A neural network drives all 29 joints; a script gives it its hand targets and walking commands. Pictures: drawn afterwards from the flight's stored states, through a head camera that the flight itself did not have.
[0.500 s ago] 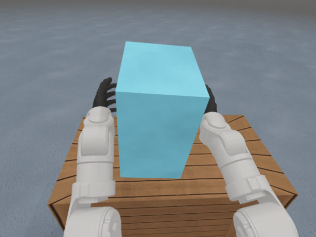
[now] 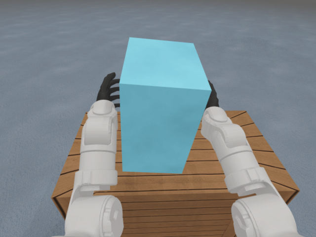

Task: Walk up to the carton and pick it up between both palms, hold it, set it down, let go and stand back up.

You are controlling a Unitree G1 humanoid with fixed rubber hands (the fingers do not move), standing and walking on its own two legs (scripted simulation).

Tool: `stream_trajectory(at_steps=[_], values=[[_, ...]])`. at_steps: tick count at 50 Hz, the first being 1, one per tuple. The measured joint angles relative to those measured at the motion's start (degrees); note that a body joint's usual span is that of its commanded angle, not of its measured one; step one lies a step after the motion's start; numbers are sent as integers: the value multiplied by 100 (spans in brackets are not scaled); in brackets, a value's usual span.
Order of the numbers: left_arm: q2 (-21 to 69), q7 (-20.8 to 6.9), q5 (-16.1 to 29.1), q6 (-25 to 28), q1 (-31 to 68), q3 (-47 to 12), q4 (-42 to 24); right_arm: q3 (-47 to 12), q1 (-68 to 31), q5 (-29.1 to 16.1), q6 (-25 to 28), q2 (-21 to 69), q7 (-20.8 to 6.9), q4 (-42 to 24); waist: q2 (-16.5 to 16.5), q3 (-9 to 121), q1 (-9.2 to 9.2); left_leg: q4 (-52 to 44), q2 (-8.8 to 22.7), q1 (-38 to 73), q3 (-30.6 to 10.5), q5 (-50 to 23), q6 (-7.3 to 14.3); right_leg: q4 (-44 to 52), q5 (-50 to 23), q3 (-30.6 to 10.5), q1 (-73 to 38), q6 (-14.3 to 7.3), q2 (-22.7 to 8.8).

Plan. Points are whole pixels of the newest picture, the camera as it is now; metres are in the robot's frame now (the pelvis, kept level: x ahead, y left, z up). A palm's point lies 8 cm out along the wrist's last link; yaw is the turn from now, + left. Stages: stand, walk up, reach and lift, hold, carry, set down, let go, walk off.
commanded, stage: hold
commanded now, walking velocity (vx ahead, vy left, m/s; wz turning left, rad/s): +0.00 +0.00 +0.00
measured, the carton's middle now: (157, 109) +0.39 +0.00 +0.18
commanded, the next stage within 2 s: none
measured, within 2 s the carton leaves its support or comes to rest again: neither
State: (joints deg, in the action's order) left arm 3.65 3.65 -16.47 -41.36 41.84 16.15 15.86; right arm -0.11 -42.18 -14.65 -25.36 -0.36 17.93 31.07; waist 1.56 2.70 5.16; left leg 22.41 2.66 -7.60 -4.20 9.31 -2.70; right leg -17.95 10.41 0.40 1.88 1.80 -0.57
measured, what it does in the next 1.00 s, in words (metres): stands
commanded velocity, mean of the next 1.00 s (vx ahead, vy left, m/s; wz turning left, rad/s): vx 0.00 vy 0.00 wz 0.00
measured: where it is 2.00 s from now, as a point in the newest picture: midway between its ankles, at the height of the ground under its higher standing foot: outside the picture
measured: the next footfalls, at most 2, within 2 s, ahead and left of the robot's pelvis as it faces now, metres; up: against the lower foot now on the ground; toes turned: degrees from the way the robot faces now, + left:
none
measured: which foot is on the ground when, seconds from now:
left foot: down 0.00-1.00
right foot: down 0.00-1.00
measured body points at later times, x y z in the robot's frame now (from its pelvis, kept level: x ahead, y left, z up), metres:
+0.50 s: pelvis +0.02 +0.00 +0.00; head -0.05 +0.03 +0.44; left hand +0.39 +0.13 +0.22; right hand +0.38 -0.12 +0.20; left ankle +0.04 +0.15 -0.75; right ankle +0.00 -0.14 -0.75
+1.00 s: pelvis +0.00 +0.00 +0.00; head -0.06 +0.02 +0.44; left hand +0.38 +0.13 +0.22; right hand +0.38 -0.13 +0.21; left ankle +0.04 +0.15 -0.75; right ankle +0.00 -0.14 -0.75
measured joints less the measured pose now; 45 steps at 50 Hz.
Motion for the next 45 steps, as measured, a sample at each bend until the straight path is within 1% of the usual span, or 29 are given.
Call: stream_trajectory(at_steps=[4,5,9,17,20,30,37,45], values=[[-18,11,22,-32,-55,-38,-43,-85,-9,-56,-30,-42,22,2,20,4,17,5,6,6,8,24,-3,8,16,-10,-8,-3,6],[-14,45,28,-48,-93,-70,-101,-136,7,-85,-33,-53,67,-35,21,9,20,12,8,8,9,36,-3,15,19,-12,-15,-2,8],[22,67,65,-103,-260,-95,-382,-278,100,-221,-34,-98,100,-203,17,55,22,55,17,30,15,103,0,36,46,-21,-64,0,18],[53,46,37,-289,-449,-128,-735,-278,206,-295,-132,-43,129,-401,16,11,94,120,-18,207,-40,209,18,78,121,36,-317,17,-8],[87,15,-12,-326,-462,-105,-779,-278,236,-287,-178,-39,134,-450,10,-34,111,146,-29,268,-53,239,26,82,139,50,-397,25,-16],[145,-2,-91,-410,-498,-130,-932,-340,316,-303,-226,-89,132,-594,-29,-68,83,135,-25,294,-20,228,29,54,136,13,-390,27,-15],[129,-40,-124,-414,-376,-25,-816,-255,190,-236,-213,-26,106,-427,-52,-106,90,97,-18,286,-29,163,15,34,102,18,-356,13,-7],[63,-48,-86,-233,-146,34,-434,-92,43,-72,-149,18,68,-235,-41,-44,11,29,-8,196,-18,71,-5,-27,72,2,-199,-8,3]])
